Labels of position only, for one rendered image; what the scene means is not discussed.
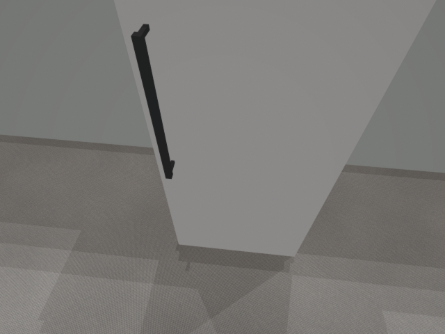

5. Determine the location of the fridge door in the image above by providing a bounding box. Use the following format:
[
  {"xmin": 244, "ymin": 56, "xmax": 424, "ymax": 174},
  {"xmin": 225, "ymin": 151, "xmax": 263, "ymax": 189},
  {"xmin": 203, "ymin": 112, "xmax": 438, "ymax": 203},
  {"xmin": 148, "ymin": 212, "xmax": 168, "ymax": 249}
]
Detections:
[{"xmin": 114, "ymin": 0, "xmax": 436, "ymax": 257}]

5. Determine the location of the handle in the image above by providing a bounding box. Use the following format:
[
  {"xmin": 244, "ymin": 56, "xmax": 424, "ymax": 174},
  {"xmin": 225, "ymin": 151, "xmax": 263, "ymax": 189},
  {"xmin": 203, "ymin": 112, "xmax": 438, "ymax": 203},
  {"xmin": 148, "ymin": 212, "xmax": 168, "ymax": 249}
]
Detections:
[{"xmin": 131, "ymin": 24, "xmax": 175, "ymax": 179}]

